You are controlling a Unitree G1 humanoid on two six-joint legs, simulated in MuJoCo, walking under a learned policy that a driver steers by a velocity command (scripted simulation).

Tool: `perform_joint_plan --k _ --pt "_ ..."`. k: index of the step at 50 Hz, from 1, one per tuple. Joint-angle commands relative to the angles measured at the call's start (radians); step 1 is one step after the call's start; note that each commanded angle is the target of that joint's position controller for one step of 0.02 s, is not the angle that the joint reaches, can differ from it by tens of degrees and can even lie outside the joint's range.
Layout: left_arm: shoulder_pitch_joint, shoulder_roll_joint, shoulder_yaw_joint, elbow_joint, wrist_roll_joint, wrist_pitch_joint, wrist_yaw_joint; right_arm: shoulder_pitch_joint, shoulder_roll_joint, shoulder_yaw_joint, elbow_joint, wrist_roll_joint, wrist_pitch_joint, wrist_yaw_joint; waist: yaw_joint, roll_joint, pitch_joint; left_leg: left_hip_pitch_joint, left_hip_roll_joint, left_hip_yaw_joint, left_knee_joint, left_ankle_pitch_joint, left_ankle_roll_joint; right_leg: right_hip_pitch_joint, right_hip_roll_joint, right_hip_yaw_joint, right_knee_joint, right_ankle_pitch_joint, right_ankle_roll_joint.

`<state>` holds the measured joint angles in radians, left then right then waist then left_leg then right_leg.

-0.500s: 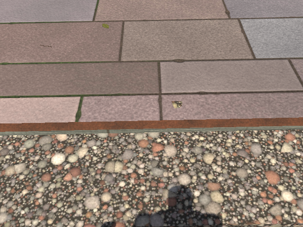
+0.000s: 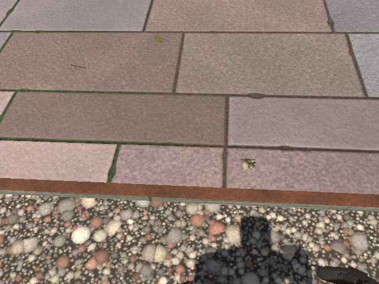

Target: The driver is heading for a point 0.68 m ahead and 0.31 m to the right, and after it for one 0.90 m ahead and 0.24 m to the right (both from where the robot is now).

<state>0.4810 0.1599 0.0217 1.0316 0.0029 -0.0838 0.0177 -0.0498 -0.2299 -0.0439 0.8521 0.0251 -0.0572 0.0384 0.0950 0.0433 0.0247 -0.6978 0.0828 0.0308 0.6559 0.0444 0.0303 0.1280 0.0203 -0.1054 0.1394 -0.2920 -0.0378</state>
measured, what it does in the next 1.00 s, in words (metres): climbs, turning right: left foot 0.04 m higher, then right foot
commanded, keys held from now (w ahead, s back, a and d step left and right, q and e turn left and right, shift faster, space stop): w+e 1.00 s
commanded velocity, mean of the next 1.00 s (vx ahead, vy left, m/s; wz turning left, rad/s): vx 0.50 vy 0.00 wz -0.50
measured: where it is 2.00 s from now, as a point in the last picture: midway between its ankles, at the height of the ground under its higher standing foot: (280, 215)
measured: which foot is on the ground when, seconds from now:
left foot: up 0.00-0.06, down 0.08-0.52, up 0.54-0.94, down 0.96-1.00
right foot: down 0.00-0.14, up 0.16-0.52, down 0.54-1.00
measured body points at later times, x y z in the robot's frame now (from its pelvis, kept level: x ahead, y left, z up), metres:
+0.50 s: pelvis +0.26 +0.00 +0.03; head +0.25 -0.03 +0.48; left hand +0.44 +0.26 -0.06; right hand +0.31 -0.29 -0.12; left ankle +0.25 +0.14 -0.71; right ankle +0.30 -0.11 -0.68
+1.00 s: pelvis +0.53 -0.09 +0.03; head +0.57 -0.13 +0.47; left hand +0.62 +0.18 -0.09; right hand +0.69 -0.41 -0.04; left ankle +0.75 -0.05 -0.67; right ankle +0.30 -0.10 -0.69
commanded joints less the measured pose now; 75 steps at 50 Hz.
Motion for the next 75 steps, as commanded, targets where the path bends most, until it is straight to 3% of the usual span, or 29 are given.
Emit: perform_joint_plan --k 1,4,5,6,7,8,10,14,21,26,27,28,29,31,35,40,46,48,49,50,51,54,57,64,67,68,69,71,75 --pt "0.065 0.191 0.045 -0.011 -0.011 0.02 0.008 -0.216 -0.034 0.005 -0.123 0.001 -0.034 0.017 -0.008 -0.124 0.117 -0.088 -0.045 0.057 -0.083 -0.124 0.014 0.045 -0.299 0.149 -0.001 0.525 -0.143" --pt "-0.013 0.226 0.058 -0.025 -0.012 0.027 0.012 -0.013 -0.123 -0.033 -0.085 0.0 -0.043 0.007 -0.151 -0.215 -0.015 0.265 -0.121 0.079 -0.123 -0.148 0.064 0.011 -0.285 0.131 0.204 0.997 -0.107" --pt "0.081 0.119 0.035 -0.024 -0.011 0.023 -0.005 0.113 -0.175 -0.056 -0.041 -0.009 -0.05 0.003 -0.138 -0.131 -0.171 0.706 -0.091 0.024 -0.036 -0.091 0.128 -0.254 -0.233 0.106 0.434 1.109 -0.048" --pt "0.042 0.139 0.026 -0.032 -0.02 0.01 -0.012 0.298 -0.175 -0.075 -0.005 -0.012 -0.038 -0.007 -0.234 -0.143 -0.307 1.008 -0.001 -0.12 -0.091 -0.225 0.156 -0.482 -0.177 0.096 0.651 0.921 -0.001" --pt "-0.033 0.121 0.015 -0.065 -0.028 0.0 -0.02 0.472 -0.216 -0.09 0.044 -0.024 -0.023 -0.022 -0.299 0.028 -0.456 1.228 0.226 -0.429 -0.201 -0.387 0.224 -0.675 -0.074 0.106 1.022 0.334 0.034" --pt "-0.041 0.14 0.027 -0.074 -0.034 -0.012 -0.026 0.418 -0.173 -0.067 0.047 -0.029 -0.019 -0.03 -0.249 0.052 -0.504 1.196 0.294 -0.504 -0.255 -0.276 0.215 -0.711 -0.086 0.229 1.152 -0.194 0.006" --pt "-0.228 0.19 0.06 -0.141 -0.065 -0.009 -0.008 0.258 -0.112 -0.055 0.038 -0.029 -0.037 -0.037 -0.192 -0.016 -0.216 0.857 0.227 -0.289 -0.34 -0.192 0.133 -0.754 -0.144 0.221 1.082 -0.134 -0.021" --pt "-0.139 0.075 0.063 -0.141 -0.046 0.072 -0.005 0.108 -0.045 -0.043 0.054 -0.037 -0.054 -0.027 -0.04 0.066 -0.048 0.459 0.198 -0.07 -0.48 -0.289 0.108 -0.598 -0.177 0.156 1.053 -0.077 -0.011" --pt "-0.154 0.2 0.1 -0.181 -0.023 0.134 -0.021 -0.017 -0.184 -0.073 0.009 -0.029 -0.046 -0.051 0.092 0.076 -0.058 0.393 0.152 0.144 -0.504 -0.321 0.082 -0.431 -0.164 0.054 0.837 0.028 0.026" --pt "0.091 0.229 0.14 -0.097 -0.02 0.139 -0.032 -0.062 -0.14 -0.059 0.004 0.001 -0.015 -0.045 0.196 -0.057 -0.041 0.402 0.13 0.202 0.037 -0.162 0.064 -0.181 -0.085 -0.045 0.515 -0.095 -0.081" --pt "0.151 0.222 0.137 -0.051 -0.005 0.121 -0.041 -0.088 -0.07 -0.035 -0.019 -0.009 -0.004 -0.043 0.194 -0.291 0.066 0.137 0.04 0.18 0.496 -0.572 0.033 -0.13 -0.096 0.076 0.43 -0.07 -0.155" --pt "-0.001 0.275 0.099 -0.116 -0.002 0.061 -0.057 0.006 0.016 -0.009 -0.084 0.002 -0.022 -0.042 -0.029 -0.481 0.128 -0.123 -0.098 0.058 0.767 -0.662 0.016 -0.24 -0.195 0.624 0.232 -0.163 -0.275" --pt "-0.089 0.282 0.091 -0.175 -0.001 0.013 -0.075 0.017 -0.021 -0.007 -0.139 0.04 -0.052 -0.03 -0.089 -0.432 0.082 -0.229 -0.104 -0.074 0.843 -0.612 0.028 -0.251 -0.36 1.036 -0.044 -0.431 -0.367" --pt "-0.185 0.247 0.071 -0.198 -0.008 -0.021 -0.063 -0.023 -0.129 -0.021 -0.123 0.026 -0.076 -0.019 -0.115 -0.161 0.116 -0.193 -0.008 -0.113 0.712 -0.403 0.039 -0.35 -0.36 0.825 -0.005 -0.379 -0.278" --pt "-0.113 0.212 0.059 -0.184 -0.003 -0.04 -0.008 -0.117 -0.137 -0.034 -0.106 -0.023 -0.048 -0.035 -0.074 -0.061 0.039 -0.048 -0.006 -0.095 0.358 -0.167 -0.018 -0.277 -0.245 0.51 0.029 0.096 -0.187" --pt "0.049 0.18 0.062 -0.146 -0.013 -0.014 0.026 -0.257 -0.033 -0.013 -0.145 -0.007 -0.05 -0.003 -0.004 -0.099 0.003 -0.031 -0.084 -0.036 0.0 -0.003 -0.042 -0.099 -0.181 0.354 0.082 0.366 -0.137" --pt "0.032 0.195 0.086 -0.139 -0.028 0.02 0.031 -0.296 -0.065 -0.014 -0.199 0.005 -0.064 0.013 -0.008 -0.192 0.054 0.078 -0.085 -0.04 -0.181 -0.01 -0.035 -0.11 -0.231 0.399 0.107 0.332 -0.123" --pt "-0.036 0.215 0.093 -0.169 -0.02 0.025 0.027 -0.104 -0.139 -0.047 -0.148 -0.002 -0.066 -0.003 -0.106 -0.231 -0.041 0.365 -0.126 0.009 -0.152 -0.091 -0.002 -0.189 -0.199 0.367 0.222 0.623 -0.098" --pt "0.026 0.132 0.074 -0.183 -0.033 0.026 0.013 0.033 -0.191 -0.07 -0.126 -0.023 -0.071 -0.01 -0.123 -0.152 -0.214 0.745 -0.061 -0.072 -0.085 -0.086 0.088 -0.374 -0.135 0.322 0.459 0.78 -0.025" --pt "0.015 0.117 0.055 -0.205 -0.04 0.021 0.004 0.223 -0.218 -0.09 -0.104 -0.029 -0.056 -0.02 -0.207 -0.019 -0.422 1.067 0.106 -0.327 -0.149 -0.32 0.177 -0.58 -0.065 0.271 0.76 0.608 0.041" --pt "-0.019 0.099 0.039 -0.247 -0.032 0.013 -0.007 0.298 -0.213 -0.081 -0.089 -0.03 -0.049 -0.023 -0.21 0.232 -0.552 1.214 0.264 -0.585 -0.246 -0.436 0.217 -0.713 -0.014 0.299 0.964 -0.149 0.032" --pt "-0.228 0.193 0.065 -0.281 -0.028 0.021 0.002 0.2 -0.136 -0.068 -0.063 -0.036 -0.034 -0.048 -0.184 0.013 -0.268 0.867 0.187 -0.332 -0.308 -0.123 0.168 -0.729 -0.106 0.235 0.995 -0.19 0.031" --pt "-0.203 0.146 0.064 -0.283 -0.048 0.078 -0.004 0.044 -0.056 -0.043 -0.066 -0.046 -0.023 -0.045 -0.064 0.072 -0.128 0.525 0.157 -0.191 -0.382 -0.098 0.184 -0.594 -0.144 0.176 0.92 -0.213 0.07" --pt "-0.174 0.225 0.078 -0.275 -0.025 0.147 -0.052 -0.067 -0.176 -0.074 -0.088 0.004 -0.005 -0.056 0.043 0.061 -0.103 0.304 0.164 0.02 -0.248 -0.192 0.103 -0.24 -0.14 0.116 0.524 0.15 0.043" --pt "-0.121 0.252 0.091 -0.227 0.004 0.131 -0.044 0.009 -0.066 -0.038 -0.062 -0.015 0.028 -0.055 0.045 -0.283 0.022 0.068 0.011 0.101 0.384 -0.635 0.01 -0.128 -0.117 0.168 0.287 0.261 -0.03" --pt "-0.224 0.305 0.065 -0.296 0.02 0.099 -0.028 0.142 0.001 -0.013 -0.055 -0.042 0.042 -0.056 -0.104 -0.458 0.01 -0.065 -0.014 0.084 0.708 -0.767 -0.032 -0.177 -0.308 0.417 0.329 0.77 -0.074" --pt "-0.262 0.334 0.069 -0.343 0.045 0.083 -0.04 0.233 -0.1 -0.034 -0.05 -0.015 0.052 -0.06 -0.109 -0.389 -0.095 -0.033 -0.043 0.008 0.776 -0.702 -0.059 -0.249 -0.442 0.5 0.246 0.858 -0.242" --pt "-0.332 0.296 0.067 -0.306 0.024 0.076 -0.041 0.161 -0.186 -0.051 -0.058 0.004 0.067 -0.076 -0.1 -0.268 -0.035 -0.079 0.003 -0.03 0.781 -0.579 -0.08 -0.325 -0.355 0.492 0.17 0.321 -0.23" --pt "-0.365 0.182 0.018 -0.257 0.041 0.055 0.001 0.146 -0.107 -0.029 -0.018 -0.02 0.078 -0.081 -0.124 -0.175 -0.084 0.074 0.036 -0.074 0.511 -0.428 -0.086 -0.314 -0.268 0.293 0.225 0.495 -0.144"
